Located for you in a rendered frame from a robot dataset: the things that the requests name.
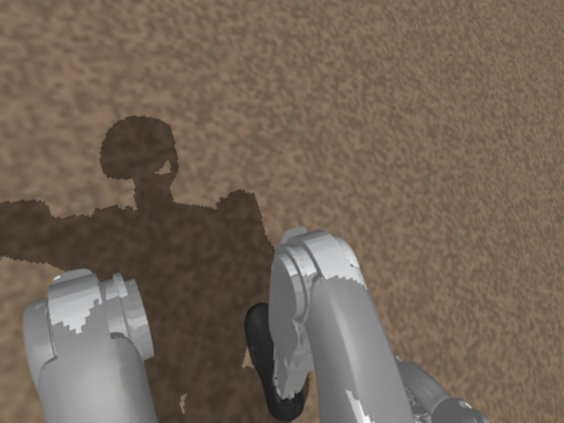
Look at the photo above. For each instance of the right robot arm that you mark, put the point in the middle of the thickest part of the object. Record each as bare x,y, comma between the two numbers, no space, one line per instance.
456,410

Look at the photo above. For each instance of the right robot foot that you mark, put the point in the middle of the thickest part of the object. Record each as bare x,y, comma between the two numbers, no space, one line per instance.
261,350

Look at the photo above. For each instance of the right robot hand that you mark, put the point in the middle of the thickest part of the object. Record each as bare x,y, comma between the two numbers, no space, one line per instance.
424,392

